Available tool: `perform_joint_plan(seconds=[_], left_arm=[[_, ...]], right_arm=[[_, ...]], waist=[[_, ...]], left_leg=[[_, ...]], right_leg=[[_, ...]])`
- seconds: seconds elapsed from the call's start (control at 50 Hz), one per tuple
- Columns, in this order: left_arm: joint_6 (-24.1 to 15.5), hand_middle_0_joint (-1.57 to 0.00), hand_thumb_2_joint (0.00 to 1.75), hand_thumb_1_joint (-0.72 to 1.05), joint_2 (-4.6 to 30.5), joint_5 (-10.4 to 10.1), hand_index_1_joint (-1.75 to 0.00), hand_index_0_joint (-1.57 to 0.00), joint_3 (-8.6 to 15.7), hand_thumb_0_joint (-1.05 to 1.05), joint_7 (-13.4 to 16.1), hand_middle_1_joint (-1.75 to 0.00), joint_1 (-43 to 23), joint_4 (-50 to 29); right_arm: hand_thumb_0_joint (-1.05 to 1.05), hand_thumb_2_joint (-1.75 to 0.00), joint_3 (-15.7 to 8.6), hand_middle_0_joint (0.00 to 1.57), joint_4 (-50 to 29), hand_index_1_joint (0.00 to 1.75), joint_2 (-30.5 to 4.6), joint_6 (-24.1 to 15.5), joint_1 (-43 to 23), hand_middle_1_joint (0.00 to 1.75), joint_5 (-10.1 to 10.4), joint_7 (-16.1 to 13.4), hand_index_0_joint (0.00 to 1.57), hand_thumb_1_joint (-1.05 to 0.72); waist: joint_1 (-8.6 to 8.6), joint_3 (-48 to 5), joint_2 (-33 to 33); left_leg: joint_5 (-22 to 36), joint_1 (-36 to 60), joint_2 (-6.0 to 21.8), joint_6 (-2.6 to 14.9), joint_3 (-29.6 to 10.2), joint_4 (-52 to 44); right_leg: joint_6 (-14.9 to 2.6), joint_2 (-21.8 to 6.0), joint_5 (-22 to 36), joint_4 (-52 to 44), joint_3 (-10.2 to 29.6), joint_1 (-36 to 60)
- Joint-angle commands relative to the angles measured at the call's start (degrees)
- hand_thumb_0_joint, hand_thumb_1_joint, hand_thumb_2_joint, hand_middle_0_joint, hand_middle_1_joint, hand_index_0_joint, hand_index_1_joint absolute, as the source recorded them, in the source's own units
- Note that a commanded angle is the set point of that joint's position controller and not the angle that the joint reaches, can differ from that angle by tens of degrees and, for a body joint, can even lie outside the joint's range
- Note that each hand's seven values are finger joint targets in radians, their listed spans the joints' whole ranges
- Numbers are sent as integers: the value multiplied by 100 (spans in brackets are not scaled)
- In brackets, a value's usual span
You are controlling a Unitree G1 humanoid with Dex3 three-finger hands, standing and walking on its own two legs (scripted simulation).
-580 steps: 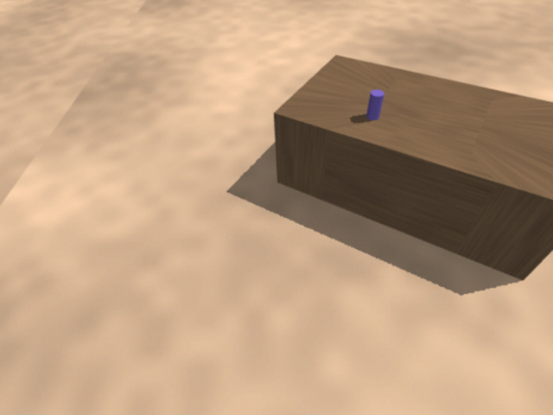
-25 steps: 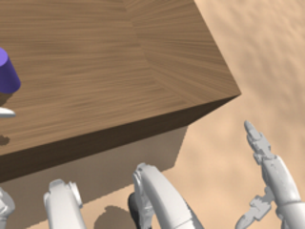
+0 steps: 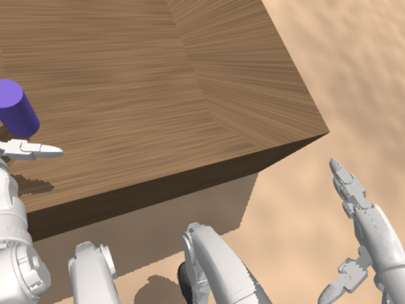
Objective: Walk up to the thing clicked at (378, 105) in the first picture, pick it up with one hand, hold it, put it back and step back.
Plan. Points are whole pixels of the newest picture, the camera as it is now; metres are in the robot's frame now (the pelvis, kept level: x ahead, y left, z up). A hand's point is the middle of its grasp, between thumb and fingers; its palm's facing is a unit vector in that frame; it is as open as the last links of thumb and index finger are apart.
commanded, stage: close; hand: left
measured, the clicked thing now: (14, 110) +0.53 +0.23 -0.08
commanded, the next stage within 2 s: settle in 0.90 s
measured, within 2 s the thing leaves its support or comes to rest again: leaves its support in 1.26 s
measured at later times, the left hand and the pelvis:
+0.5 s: hand (19, 106) +0.53 +0.22 -0.06, palm faces +0.21 -0.98 +0.00, open 14.6 cm; pelvis -0.01 +0.00 +0.00, yaw +0 degrees
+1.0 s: hand (21, 106) +0.53 +0.22 -0.06, palm faces +0.20 -0.98 -0.01, open 7.8 cm; pelvis +0.00 +0.01 +0.00, yaw -1 degrees
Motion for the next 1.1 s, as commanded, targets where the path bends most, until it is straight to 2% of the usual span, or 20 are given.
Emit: perform_joint_plan(seconds=[0.0,0.08,0.12,0.18,0.3,0.36,0.4,0.46,0.52,0.56,0.6,0.64,0.7,0.84,0.86,0.88,0.9,0.98,1.02,1.08], left_arm=[[-482,-7,5,-50,929,57,-5,-8,-166,0,153,-5,-2026,-1166],[-529,-12,3,-60,949,163,-4,-11,-166,0,339,-3,-2008,-1024],[-536,-28,8,-49,880,156,-17,-27,-136,0,409,-17,-1816,-775],[-623,-41,14,-51,1140,259,-27,-41,-107,0,505,-27,-2158,-862],[-627,-49,17,-50,1261,253,-33,-49,-73,0,496,-33,-2467,-624],[-569,-56,23,-44,1491,296,-40,-56,-16,0,446,-40,-2524,-544],[-520,-61,27,-41,1404,339,-45,-61,-51,0,456,-45,-2530,-367],[-468,-67,32,-37,1418,373,-51,-67,-100,0,443,-51,-2597,-327],[-455,-72,37,-35,1431,387,-56,-73,-53,0,467,-57,-2530,-273],[-487,-78,43,-31,1595,399,-63,-79,14,0,477,-63,-2679,-471],[-474,-84,49,-25,1420,363,-69,-85,-36,0,473,-69,-2548,-389],[-477,-91,55,-20,1492,353,-76,-91,-7,0,469,-76,-2619,-474],[-486,-100,63,-14,1523,380,-85,-100,-65,0,476,-85,-2613,-618],[-420,-119,80,-2,989,418,-104,-119,-323,0,520,-104,-2415,-323],[-420,-120,82,0,1210,442,-106,-120,-214,0,552,-106,-2322,-289],[-428,-122,89,5,1278,441,-111,-122,-190,0,579,-111,-2374,-276],[-450,-124,94,8,1413,446,-115,-124,-58,0,622,-114,-2448,-325],[-499,-134,111,19,1464,435,-130,-135,56,0,656,-129,-2294,-323],[-517,-129,120,24,1384,421,-133,-128,-37,0,627,-130,-2477,-256],[-529,-133,124,29,1500,455,-137,-132,-15,0,607,-134,-2555,-451]], right_arm=[[0,-5,-911,5,-902,5,-993,-213,389,5,15,-116,5,52],[0,-6,-880,5,-829,5,-968,-158,305,5,-12,-85,5,52],[0,-5,-862,5,-763,5,-940,-149,258,5,-4,-55,5,52],[0,-5,-789,5,-1303,5,-1013,-150,195,5,-22,-48,5,51],[0,-5,-859,5,-1242,5,-1085,-112,212,5,-8,-50,5,50],[0,-5,-868,5,-1247,5,-1111,-75,289,5,30,-42,5,50],[0,-5,-921,5,-1307,5,-1145,-48,279,5,14,-48,5,50],[0,-5,-820,5,-1165,5,-1065,-40,241,5,27,-21,5,50],[0,-5,-895,5,-1310,5,-1183,-39,179,5,35,-27,5,50],[0,-5,-932,5,-1471,5,-1238,-33,176,5,22,-36,5,50],[0,-5,-941,5,-1306,5,-1202,-8,266,5,18,-29,5,50],[0,-5,-856,5,-1275,5,-1153,-19,308,5,15,-25,5,50],[0,-5,-953,5,-1370,5,-1204,-34,255,5,15,-28,5,50],[0,-5,-907,5,-1264,5,-1137,-42,385,5,-10,22,5,50],[0,-5,-898,5,-1253,5,-1145,-52,294,5,20,26,5,50],[0,-5,-905,5,-1274,5,-1150,-56,296,5,26,31,5,51],[0,-5,-906,5,-1385,5,-1197,-56,258,5,9,24,5,51],[0,-5,-855,5,-1624,5,-1167,-43,267,5,59,74,5,52],[0,-6,-833,5,-1426,5,-1112,-40,369,5,53,76,5,51],[0,-6,-888,5,-1549,5,-1170,-67,294,5,44,63,5,51]], waist=[[11,-3090,2516],[39,-3023,2491],[19,-2949,2297],[-106,-3231,2127],[-215,-3154,2154],[-167,-3152,2302],[-256,-3022,2332],[-213,-2892,2464],[-213,-2858,2454],[-207,-3106,2533],[-232,-3029,2677],[-223,-3055,2650],[-253,-3170,2811],[-388,-2921,2556],[-276,-2863,2497],[-350,-2867,2452],[-303,-2919,2365],[-281,-2942,2346],[-390,-2889,2482],[-314,-3026,2601]], left_leg=[[1592,4126,-224,73,-70,-1090],[1523,3973,-231,85,-55,-1079],[1612,3784,-240,132,-36,-978],[1683,3690,-238,154,-45,-907],[1404,3561,-235,166,-35,-887],[1342,3726,-227,125,-63,-980],[1278,3693,-225,112,-70,-1025],[1241,3708,-226,94,-80,-1041],[1245,3849,-204,55,-166,-1152],[1366,4043,-191,35,-200,-1165],[1506,4104,-203,25,-201,-1173],[1588,4076,-203,39,-171,-1125],[1691,4200,-204,42,-123,-1058],[1720,4038,-216,83,-78,-1012],[1672,3937,-223,93,-70,-993],[1678,3834,-228,122,-53,-938],[1689,3804,-228,121,-65,-940],[1751,3871,-223,104,-132,-1027],[1789,3874,-218,97,-122,-994],[1578,4007,-215,78,-116,-1059]], right_leg=[[-347,211,1913,-1100,-28,454],[-343,210,1865,-1111,11,482],[-312,224,1974,-1139,38,550],[-278,229,2145,-1142,76,779],[-258,218,1957,-1196,150,699],[-296,235,1842,-1145,71,613],[-304,232,1814,-1154,40,565],[-323,234,1725,-1118,19,397],[-353,239,1676,-1029,-102,276],[-352,233,1762,-1019,-114,355],[-359,226,1839,-1009,-123,342],[-352,230,1915,-1016,-111,365],[-341,237,1996,-1036,-64,437],[-328,242,2084,-1146,-82,418],[-319,247,2062,-1138,-64,425],[-301,246,2117,-1164,-21,484],[-299,249,2123,-1152,-36,519],[-323,266,2102,-1092,-115,549],[-319,256,2144,-1052,-104,466],[-316,238,1991,-1093,-75,500]])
